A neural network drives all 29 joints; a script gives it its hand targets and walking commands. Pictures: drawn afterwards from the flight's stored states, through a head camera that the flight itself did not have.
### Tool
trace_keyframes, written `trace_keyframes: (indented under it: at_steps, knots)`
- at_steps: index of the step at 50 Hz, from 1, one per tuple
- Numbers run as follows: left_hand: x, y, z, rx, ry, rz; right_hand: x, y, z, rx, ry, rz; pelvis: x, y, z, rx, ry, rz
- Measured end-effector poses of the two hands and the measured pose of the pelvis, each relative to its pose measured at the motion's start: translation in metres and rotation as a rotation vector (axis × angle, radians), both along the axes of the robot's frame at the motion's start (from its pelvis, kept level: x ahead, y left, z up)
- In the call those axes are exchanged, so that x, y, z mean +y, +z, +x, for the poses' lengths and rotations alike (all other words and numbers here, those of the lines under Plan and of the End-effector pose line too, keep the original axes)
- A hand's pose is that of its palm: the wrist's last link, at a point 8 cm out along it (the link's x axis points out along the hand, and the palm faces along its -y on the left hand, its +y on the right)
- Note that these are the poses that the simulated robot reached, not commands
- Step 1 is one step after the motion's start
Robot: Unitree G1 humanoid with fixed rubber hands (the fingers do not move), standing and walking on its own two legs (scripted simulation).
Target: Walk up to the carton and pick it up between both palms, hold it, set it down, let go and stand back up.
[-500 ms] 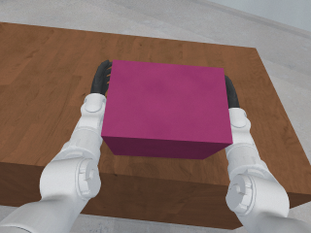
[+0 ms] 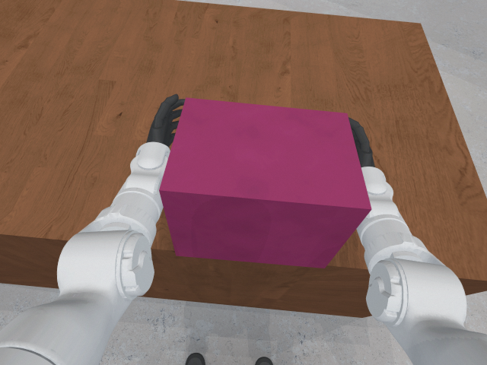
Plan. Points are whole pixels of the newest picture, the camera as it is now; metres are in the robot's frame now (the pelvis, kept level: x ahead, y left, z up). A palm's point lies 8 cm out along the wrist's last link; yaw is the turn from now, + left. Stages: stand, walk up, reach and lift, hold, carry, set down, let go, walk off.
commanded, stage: set down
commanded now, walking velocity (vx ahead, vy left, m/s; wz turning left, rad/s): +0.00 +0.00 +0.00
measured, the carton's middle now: (258, 187) +0.38 -0.02 +0.04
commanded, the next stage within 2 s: none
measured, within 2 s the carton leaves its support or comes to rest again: rests again in 0.14 s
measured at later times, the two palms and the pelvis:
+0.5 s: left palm (148, 159) +0.42 +0.17 +0.04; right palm (365, 161) +0.42 -0.20 +0.06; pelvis -0.02 +0.00 +0.00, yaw +0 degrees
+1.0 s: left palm (117, 199) +0.35 +0.21 +0.02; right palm (384, 187) +0.37 -0.21 +0.06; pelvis -0.04 +0.00 -0.01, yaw +0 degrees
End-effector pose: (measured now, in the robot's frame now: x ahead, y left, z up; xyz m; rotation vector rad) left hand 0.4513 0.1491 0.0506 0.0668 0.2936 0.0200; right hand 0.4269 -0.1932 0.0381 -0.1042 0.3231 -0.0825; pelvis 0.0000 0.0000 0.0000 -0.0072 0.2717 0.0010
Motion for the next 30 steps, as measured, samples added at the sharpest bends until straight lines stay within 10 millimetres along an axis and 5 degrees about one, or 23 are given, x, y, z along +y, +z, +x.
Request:
trace_keyframes:
  at_steps: [3, 6, 8, 13, 16, 19, 23, 27, 30]
  knots:
    - [0.006, -0.041, -0.015, 0.096, -0.002, -0.008, 0.001, -0.031, -0.011, 0.067, -0.033, 0.033, 0.0, -0.001, -0.003, 0.016, 0.0, 0.0]
    - [0.019, -0.058, -0.023, 0.084, 0.06, -0.029, 0.002, -0.034, -0.007, 0.036, -0.041, 0.056, 0.001, -0.004, 0.0, 0.107, -0.001, 0.0]
    - [0.03, -0.052, -0.022, 0.016, 0.138, -0.059, 0.006, -0.014, 0.007, -0.07, -0.035, 0.06, 0.001, -0.008, 0.005, 0.189, -0.002, -0.001]
    - [0.043, 0.003, -0.01, -0.172, 0.19, -0.094, 0.012, 0.054, 0.023, -0.303, -0.014, 0.048, 0.003, -0.009, 0.013, 0.228, -0.002, -0.003]
    - [0.037, 0.024, -0.007, -0.151, 0.128, -0.101, 0.011, 0.067, 0.021, -0.237, -0.02, 0.038, 0.005, -0.007, 0.009, 0.164, -0.002, -0.006]
    - [0.027, 0.024, -0.01, -0.084, 0.071, -0.098, 0.008, 0.056, 0.014, -0.101, -0.027, 0.023, 0.004, -0.005, -0.004, 0.075, 0.001, 0.001]
    - [0.018, 0.0, -0.021, -0.013, 0.031, -0.05, 0.002, 0.031, 0.002, -0.018, -0.054, 0.059, 0.001, -0.005, -0.018, 0.046, 0.001, 0.005]
    - [0.024, -0.025, -0.04, 0.03, 0.057, -0.034, -0.009, 0.006, -0.016, -0.004, -0.074, 0.072, 0.0, -0.006, -0.021, 0.063, 0.0, 0.005]
    - [0.029, -0.025, -0.044, 0.006, 0.104, -0.037, -0.014, 0.001, -0.019, -0.01, -0.083, 0.092, 0.001, -0.009, -0.021, 0.111, 0.0, 0.004]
